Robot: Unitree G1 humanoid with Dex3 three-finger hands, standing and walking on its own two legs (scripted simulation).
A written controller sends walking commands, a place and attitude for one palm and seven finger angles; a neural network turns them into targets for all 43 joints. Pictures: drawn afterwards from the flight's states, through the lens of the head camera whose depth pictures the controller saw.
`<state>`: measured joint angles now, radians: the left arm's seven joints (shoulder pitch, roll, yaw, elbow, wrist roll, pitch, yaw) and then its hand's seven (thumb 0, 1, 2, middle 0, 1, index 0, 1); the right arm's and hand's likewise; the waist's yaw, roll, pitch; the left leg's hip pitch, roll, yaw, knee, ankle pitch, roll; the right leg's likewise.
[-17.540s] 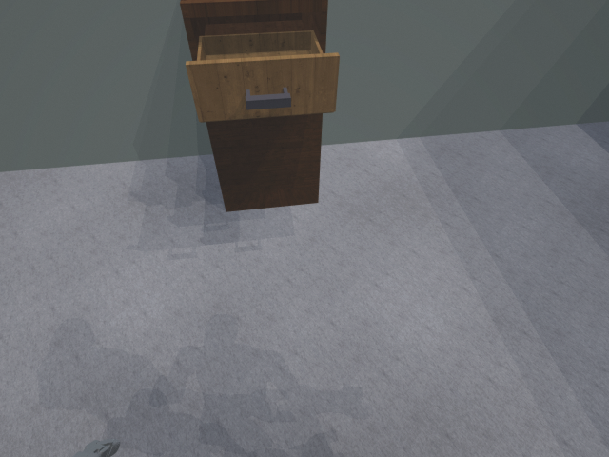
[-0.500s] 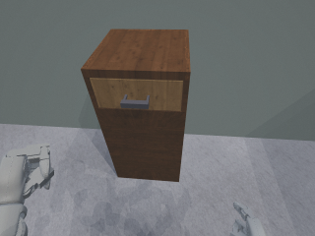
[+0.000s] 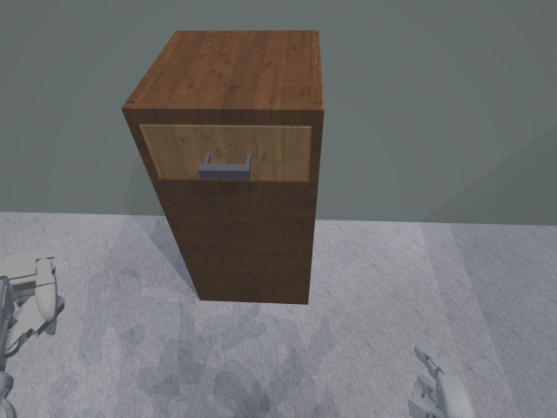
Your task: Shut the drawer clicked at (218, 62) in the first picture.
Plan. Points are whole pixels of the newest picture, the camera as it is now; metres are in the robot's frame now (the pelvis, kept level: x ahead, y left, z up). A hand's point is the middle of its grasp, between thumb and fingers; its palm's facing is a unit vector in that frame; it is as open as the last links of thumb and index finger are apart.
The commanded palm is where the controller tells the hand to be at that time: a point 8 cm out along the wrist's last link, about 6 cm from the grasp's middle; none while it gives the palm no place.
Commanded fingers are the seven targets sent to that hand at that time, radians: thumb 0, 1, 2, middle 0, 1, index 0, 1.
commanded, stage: step back with the hand held close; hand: left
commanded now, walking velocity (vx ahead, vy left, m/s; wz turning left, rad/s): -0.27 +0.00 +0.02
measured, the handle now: (226, 164) +0.64 +0.18 -0.03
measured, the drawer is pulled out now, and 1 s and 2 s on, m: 0.00 0.00 0.00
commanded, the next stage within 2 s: stop stepping back and stand still in 1.28 s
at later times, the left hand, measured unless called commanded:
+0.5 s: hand (35, 358) +0.14 +0.25 +0.15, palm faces +0.34 -0.81 -0.48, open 3.2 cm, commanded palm +0.08 +0.29 +0.17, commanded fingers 0.00 0.90 0.90 -1.40 -1.60 -1.40 -1.60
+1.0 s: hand (48, 417) +0.10 +0.21 +0.15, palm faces +0.24 -0.82 -0.52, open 3.2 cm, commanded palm +0.02 +0.26 +0.17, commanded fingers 0.00 0.90 0.90 -1.40 -1.60 -1.40 -1.60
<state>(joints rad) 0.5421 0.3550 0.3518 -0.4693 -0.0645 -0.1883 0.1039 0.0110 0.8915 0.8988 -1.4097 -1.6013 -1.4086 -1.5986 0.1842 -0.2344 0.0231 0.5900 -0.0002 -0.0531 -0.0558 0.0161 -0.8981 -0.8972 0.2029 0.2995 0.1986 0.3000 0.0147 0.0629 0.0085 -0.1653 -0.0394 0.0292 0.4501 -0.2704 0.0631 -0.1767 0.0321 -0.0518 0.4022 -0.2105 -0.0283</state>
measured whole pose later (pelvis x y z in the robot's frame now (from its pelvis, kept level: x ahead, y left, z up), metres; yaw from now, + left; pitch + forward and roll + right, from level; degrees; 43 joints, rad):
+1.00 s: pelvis -0.11 -0.02 -0.01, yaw +0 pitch +5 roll -1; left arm 0.63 0.44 0.38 -0.63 -0.05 -0.26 0.10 0.01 0.89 0.90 -1.41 -1.60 -1.41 -1.60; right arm 0.09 -0.20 0.01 0.56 -0.01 -0.06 -0.04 0.02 -0.90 -0.90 0.20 0.30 0.20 0.30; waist 0.01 0.00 0.05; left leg -0.46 -0.01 0.03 0.46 -0.09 0.04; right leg -0.26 0.09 0.04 0.49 -0.31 -0.04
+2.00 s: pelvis -0.30 -0.04 -0.01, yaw +2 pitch -2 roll +0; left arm 0.60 0.36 0.35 -0.52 -0.02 -0.23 0.15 0.01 0.89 0.90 -1.41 -1.60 -1.41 -1.60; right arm 0.26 -0.20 0.02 0.65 -0.01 -0.14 -0.07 0.02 -0.90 -0.90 0.20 0.30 0.20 0.30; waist 0.00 -0.01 -0.03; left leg -0.26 0.03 0.03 0.59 -0.30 0.01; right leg -0.27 0.00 -0.04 0.56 -0.27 -0.01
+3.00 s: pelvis -0.31 -0.02 +0.00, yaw +3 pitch -2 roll +0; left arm 0.27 0.24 0.01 1.15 0.01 0.01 0.02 0.00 0.91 0.90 -0.36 -0.48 -0.36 -0.48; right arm 0.27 -0.18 -0.01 1.12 -0.01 0.02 -0.02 0.01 -0.90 -0.90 0.20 0.30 0.20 0.30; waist 0.00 0.01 0.08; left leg -0.21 -0.01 0.03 0.44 -0.20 0.03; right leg -0.21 -0.04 -0.04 0.43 -0.18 0.02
